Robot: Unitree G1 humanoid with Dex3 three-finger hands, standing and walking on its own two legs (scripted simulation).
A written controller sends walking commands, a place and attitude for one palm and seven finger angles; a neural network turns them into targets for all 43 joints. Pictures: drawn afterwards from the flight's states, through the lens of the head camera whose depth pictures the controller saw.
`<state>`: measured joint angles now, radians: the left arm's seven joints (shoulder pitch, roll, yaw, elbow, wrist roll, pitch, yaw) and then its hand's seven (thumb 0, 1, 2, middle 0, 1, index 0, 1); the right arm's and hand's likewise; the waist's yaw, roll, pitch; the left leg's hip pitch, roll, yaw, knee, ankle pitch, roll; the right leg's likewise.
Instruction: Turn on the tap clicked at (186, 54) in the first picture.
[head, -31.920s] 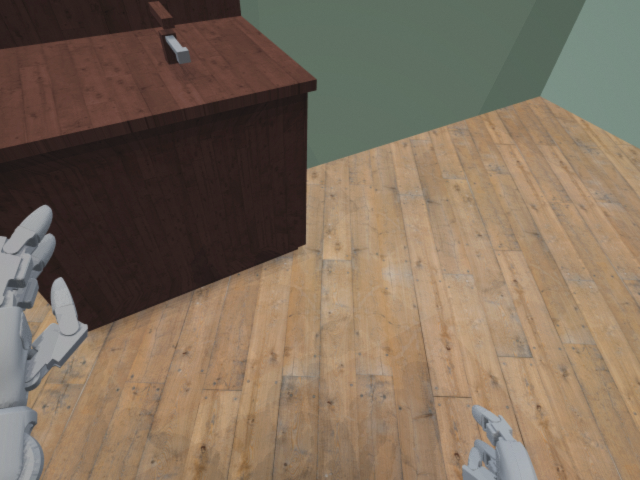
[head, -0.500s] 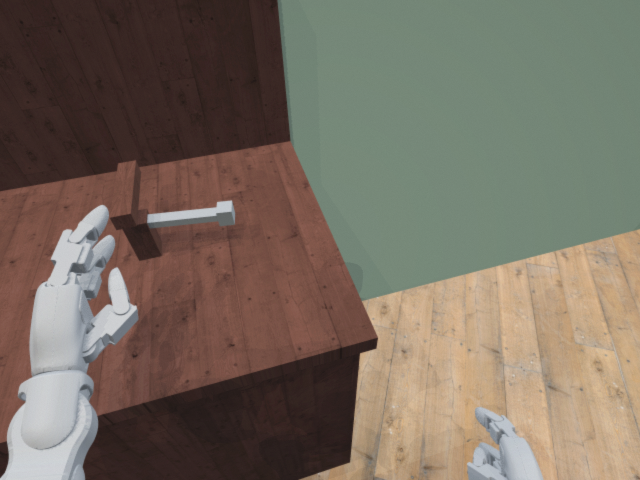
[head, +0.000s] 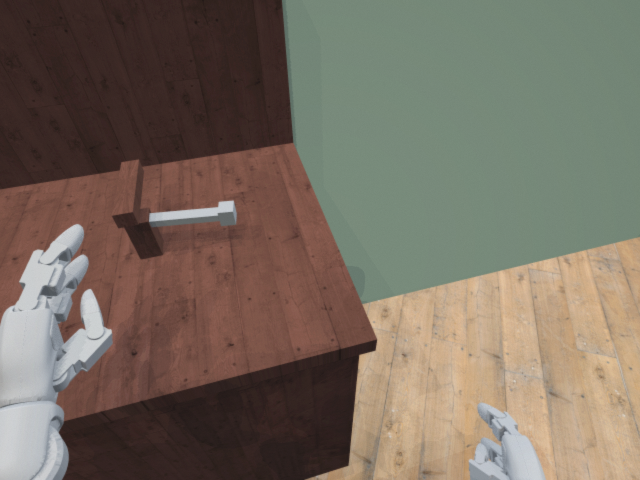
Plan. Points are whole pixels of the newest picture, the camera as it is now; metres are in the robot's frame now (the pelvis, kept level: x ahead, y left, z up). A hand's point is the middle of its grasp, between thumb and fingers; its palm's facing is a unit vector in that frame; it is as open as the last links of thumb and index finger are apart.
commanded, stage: step back with the hand held close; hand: left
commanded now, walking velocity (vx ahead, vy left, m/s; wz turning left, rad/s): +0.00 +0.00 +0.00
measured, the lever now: (227, 213) +0.48 +0.22 +0.07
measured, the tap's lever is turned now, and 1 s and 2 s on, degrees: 81 81 81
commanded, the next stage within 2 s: stop stepping back and stand still in 1.24 s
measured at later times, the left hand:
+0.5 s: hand (87, 371) +0.17 +0.24 +0.15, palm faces +0.30 -0.84 -0.45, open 7.4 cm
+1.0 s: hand (1, 450) +0.09 +0.26 +0.16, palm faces +0.44 -0.78 -0.45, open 7.4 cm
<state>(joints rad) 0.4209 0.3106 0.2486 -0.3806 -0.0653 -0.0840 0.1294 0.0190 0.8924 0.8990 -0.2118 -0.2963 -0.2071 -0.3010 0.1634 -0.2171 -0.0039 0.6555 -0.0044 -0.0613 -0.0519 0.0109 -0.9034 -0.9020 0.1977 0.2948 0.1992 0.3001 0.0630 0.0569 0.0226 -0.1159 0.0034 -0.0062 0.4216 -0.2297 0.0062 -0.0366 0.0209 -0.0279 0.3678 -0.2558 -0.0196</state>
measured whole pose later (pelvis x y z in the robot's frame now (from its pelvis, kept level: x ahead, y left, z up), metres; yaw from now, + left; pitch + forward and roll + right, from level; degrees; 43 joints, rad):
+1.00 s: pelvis -0.11 +0.01 -0.02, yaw +3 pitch -1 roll -2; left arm 0.45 0.39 0.36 -0.51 0.00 -0.19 0.15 0.02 0.89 0.90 -0.22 -0.30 -0.21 -0.30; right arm 0.21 -0.20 -0.01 0.57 0.00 -0.05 -0.08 0.01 -0.90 -0.90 0.20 0.30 0.20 0.30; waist -0.01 0.04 0.03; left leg -0.47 0.01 0.00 0.59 -0.15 0.04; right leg -0.33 0.05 0.01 0.59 -0.28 -0.01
